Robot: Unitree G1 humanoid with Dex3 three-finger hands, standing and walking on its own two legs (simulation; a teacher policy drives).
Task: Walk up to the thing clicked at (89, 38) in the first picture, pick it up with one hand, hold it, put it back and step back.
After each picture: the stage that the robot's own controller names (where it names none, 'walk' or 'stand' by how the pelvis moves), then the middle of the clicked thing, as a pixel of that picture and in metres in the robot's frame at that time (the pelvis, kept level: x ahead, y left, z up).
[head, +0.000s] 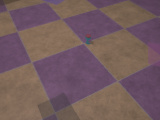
stand; (88, 39) +1.58 -0.13 -0.72
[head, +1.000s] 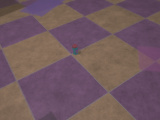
walk; (75, 49) +1.45 +0.15 -0.70
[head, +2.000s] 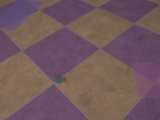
walk; (58, 77) +0.95 +0.29 -0.72
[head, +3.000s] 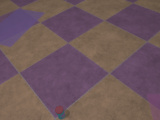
walk; (60, 112) +0.59 +0.24 -0.72
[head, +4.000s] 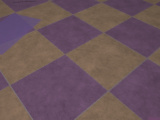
stand; out of the picture +0.44 +0.20 -0.70
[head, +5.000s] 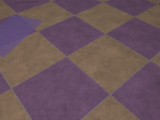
walk; out of the picture +0.41 +0.20 -0.72
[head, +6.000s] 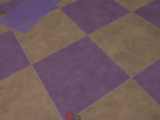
stand; (70, 118) +0.44 +0.15 -0.67
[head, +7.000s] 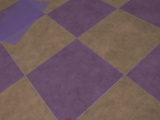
stand; out of the picture +0.39 +0.22 -0.70
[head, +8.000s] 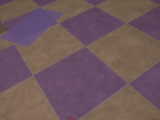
stand; out of the picture +0.49 +0.17 -0.68
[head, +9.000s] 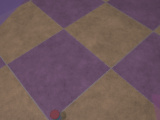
walk; (55, 116) +0.40 +0.20 -0.68
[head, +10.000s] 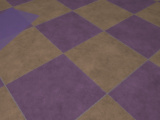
stand; out of the picture +0.37 +0.22 -0.70
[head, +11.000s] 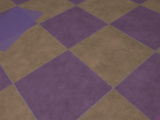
stand; out of the picture +0.37 +0.23 -0.71
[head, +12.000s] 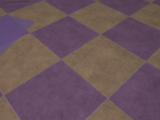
stand; out of the picture +0.33 +0.20 -0.72
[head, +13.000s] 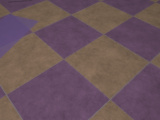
stand; out of the picture +0.32 +0.20 -0.73
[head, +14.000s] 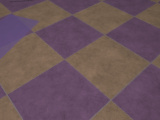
stand; out of the picture +0.31 +0.19 -0.73
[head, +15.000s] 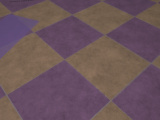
go down; out of the picture +0.31 +0.20 -0.73
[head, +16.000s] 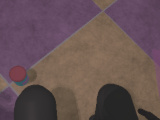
go down; (19, 76) +0.40 +0.23 -0.31
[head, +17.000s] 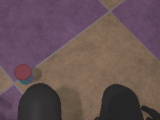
approach; (24, 75) +0.39 +0.24 -0.29
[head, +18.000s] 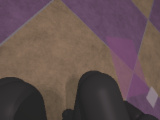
close in; out of the picture +0.37 +0.27 -0.21
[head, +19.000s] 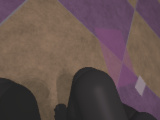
close; out of the picture +0.37 +0.28 -0.21
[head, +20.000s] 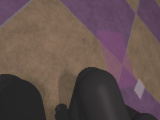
lift; out of the picture +0.35 +0.26 -0.21
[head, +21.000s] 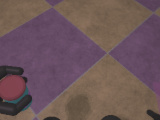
lift; (17, 94) +0.32 +0.20 +0.01
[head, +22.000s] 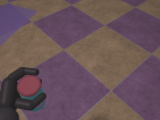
hold; (32, 94) +0.32 +0.17 +0.04
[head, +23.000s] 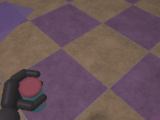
hold; (34, 95) +0.33 +0.16 +0.01
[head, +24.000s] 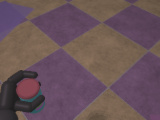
hold; (32, 96) +0.32 +0.17 +0.01
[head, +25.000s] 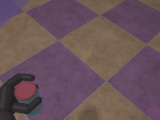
crouch; (29, 98) +0.33 +0.18 -0.02
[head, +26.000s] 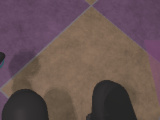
lower; out of the picture +0.44 +0.26 -0.09
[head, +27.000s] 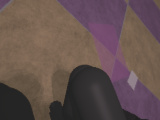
lower; out of the picture +0.40 +0.29 -0.22
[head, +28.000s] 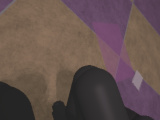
lower; out of the picture +0.38 +0.29 -0.22
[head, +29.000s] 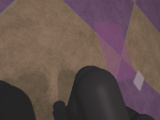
lower; out of the picture +0.37 +0.30 -0.22
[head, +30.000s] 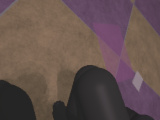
lower; out of the picture +0.37 +0.29 -0.22
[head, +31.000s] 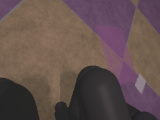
open; out of the picture +0.36 +0.29 -0.22
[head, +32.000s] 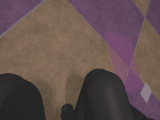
stand; out of the picture +0.36 +0.28 -0.22
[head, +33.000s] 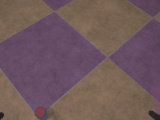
stand; (41, 114) +0.36 +0.22 -0.55
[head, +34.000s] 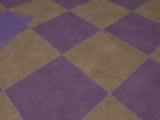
stand; out of the picture +0.33 +0.21 -0.66
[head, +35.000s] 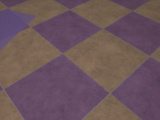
stand; out of the picture +0.33 +0.21 -0.67
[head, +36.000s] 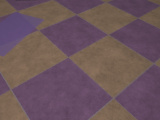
stand; out of the picture +0.34 +0.19 -0.71
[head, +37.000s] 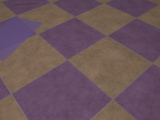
stand; out of the picture +0.34 +0.21 -0.72
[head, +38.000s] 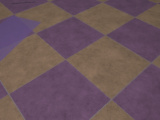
stand; out of the picture +0.32 +0.22 -0.73
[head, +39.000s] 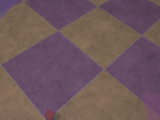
walk; (50, 117) +0.42 +0.17 -0.71
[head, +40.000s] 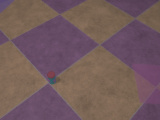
walk; (51, 77) +0.76 +0.25 -0.70
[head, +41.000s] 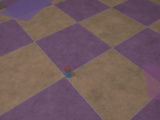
stand; (68, 71) +0.99 +0.17 -0.71
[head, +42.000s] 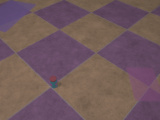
stand; (53, 82) +0.92 +0.23 -0.72
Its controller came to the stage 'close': yes
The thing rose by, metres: 0.71
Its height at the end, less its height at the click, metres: +0.00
